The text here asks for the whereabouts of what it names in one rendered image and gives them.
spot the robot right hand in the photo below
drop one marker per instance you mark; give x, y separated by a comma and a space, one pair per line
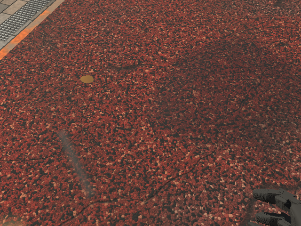
282, 199

